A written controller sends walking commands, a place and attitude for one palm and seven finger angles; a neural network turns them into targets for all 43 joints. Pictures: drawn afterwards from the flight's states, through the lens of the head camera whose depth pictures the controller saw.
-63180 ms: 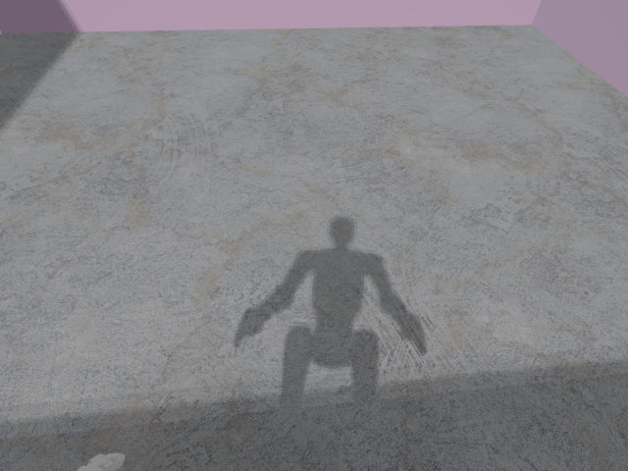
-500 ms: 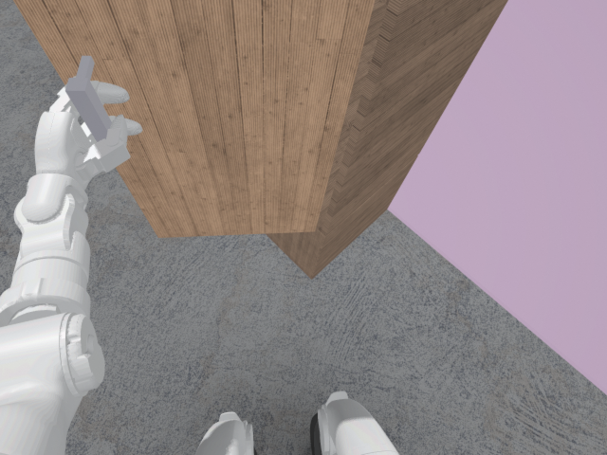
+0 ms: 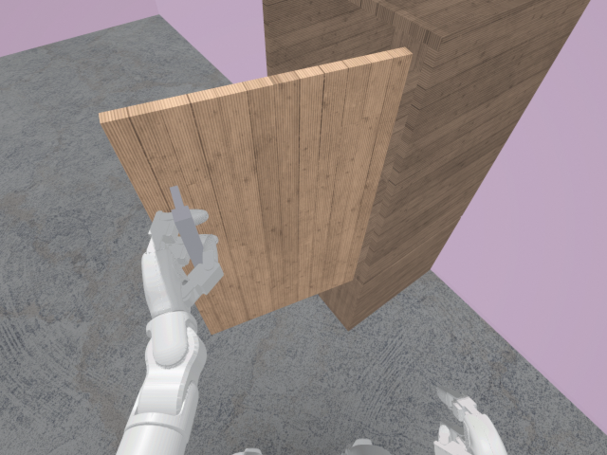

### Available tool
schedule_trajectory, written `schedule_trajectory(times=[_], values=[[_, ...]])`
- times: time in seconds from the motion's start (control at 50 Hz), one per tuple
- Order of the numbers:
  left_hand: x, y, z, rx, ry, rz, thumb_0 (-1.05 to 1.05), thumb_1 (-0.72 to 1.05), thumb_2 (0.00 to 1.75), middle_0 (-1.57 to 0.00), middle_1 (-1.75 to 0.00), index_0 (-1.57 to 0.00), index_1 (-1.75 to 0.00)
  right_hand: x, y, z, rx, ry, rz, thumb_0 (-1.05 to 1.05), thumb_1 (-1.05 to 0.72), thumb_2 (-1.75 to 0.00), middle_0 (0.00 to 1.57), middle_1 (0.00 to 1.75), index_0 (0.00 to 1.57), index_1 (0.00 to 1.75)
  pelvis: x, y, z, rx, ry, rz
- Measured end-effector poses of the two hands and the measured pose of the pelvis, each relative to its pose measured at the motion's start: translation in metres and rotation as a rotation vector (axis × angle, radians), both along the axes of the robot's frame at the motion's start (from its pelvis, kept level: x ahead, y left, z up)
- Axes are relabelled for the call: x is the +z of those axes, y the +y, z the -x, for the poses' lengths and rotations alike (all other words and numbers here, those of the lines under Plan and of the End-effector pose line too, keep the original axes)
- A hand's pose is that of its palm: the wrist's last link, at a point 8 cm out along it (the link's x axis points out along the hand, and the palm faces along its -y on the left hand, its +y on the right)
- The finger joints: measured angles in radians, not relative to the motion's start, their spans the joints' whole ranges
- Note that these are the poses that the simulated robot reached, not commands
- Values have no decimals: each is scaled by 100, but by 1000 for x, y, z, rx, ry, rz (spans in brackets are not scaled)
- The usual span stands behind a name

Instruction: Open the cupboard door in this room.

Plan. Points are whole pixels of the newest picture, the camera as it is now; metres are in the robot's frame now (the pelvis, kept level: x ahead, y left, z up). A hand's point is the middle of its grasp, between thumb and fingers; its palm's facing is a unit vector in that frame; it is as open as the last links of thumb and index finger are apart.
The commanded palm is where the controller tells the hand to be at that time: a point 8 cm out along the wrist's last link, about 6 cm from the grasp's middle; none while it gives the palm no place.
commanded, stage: pull the door open along its arc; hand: left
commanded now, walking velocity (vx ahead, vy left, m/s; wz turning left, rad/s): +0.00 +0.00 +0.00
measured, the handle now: (189, 231) +0.39 +0.17 +0.06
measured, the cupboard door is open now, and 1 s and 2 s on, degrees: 77 98 100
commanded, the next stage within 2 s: open thumb and fingers to let go in 0.38 s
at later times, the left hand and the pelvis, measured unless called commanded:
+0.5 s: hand (275, 330) +0.26 +0.05 +0.06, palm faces +0.35 -0.94 -0.01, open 6.0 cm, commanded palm +0.22 +0.10 +0.06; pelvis +0.00 -0.04 +0.00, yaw +3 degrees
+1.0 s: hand (269, 327) +0.26 +0.06 +0.06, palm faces +0.37 -0.93 +0.00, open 12.5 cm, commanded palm +0.22 +0.10 +0.06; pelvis -0.02 -0.03 +0.00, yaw +4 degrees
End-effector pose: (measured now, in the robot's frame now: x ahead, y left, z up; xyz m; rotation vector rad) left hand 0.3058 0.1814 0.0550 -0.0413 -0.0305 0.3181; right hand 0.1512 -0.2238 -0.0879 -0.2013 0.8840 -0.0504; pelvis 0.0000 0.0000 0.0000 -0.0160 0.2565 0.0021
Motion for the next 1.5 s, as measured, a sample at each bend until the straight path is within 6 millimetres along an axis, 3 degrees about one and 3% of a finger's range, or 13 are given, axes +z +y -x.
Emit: schedule_trajectory(times=[0.14, 0.38, 0.5, 0.7, 0.96, 1.06, 1.28, 1.42, 1.5], values=[[2, -25, 27, 77, 21, -27, 2, 71, 76, -37, -132, -35, -132, 3, 5, -18, 56, -46, -15, 0, -91, -90, 20, 30, 20, 29, 1, -13, 3, 25, -33, -7], [5, -69, 70, 70, 58, 4, 3, 71, 76, -32, -132, -35, -133, 2, -21, -5, 43, -41, -5, 1, -91, -90, 20, 30, 20, 29, 4, -30, 1, 39, -60, -19], [6, -90, 86, 38, 56, -38, 2, 71, 76, -32, -132, -34, -133, 1, -28, -7, 44, -74, -1, 1, -91, -90, 20, 30, 20, 29, 1, -36, 2, 44, -62, -25], [3, -87, 80, 92, 50, -36, 2, 55, 74, -37, -131, -37, -132, -3, -21, -18, 80, -97, -13, 1, -91, -90, 20, 30, 20, 29, -1, -41, 10, 59, -62, -31], [3, -84, 84, 68, 38, -33, 1, -17, 44, -32, -123, -33, -123, 0, -13, -12, 85, -109, -7, 1, -91, -90, 20, 30, 20, 29, -3, -34, 18, 58, -71, -23], [3, -84, 83, 58, 38, -36, 0, -37, 36, -30, -114, -31, -115, -1, -11, -5, 78, -98, -4, 1, -91, -90, 20, 30, 20, 29, -3, -29, 21, 55, -75, -20], [3, -88, 84, 22, 42, -49, 0, -49, 31, -25, -72, -24, -73, -3, -3, 6, 70, -97, -18, 1, -91, -90, 20, 30, 20, 29, -4, -23, 26, 47, -84, -17], [3, -87, 85, 27, 43, -51, -1, -50, 30, -35, -59, -32, -62, -4, 0, 5, 85, -104, -22, 1, -91, -90, 20, 30, 20, 29, -6, -21, 30, 50, -85, -16], [1, -79, 89, -150, 17, -113, -1, -50, 30, -32, -51, -25, -54, -4, -1, 6, 96, -113, -20, 1, -91, -90, 20, 30, 20, 29, -8, -22, 33, 58, -85, -19]])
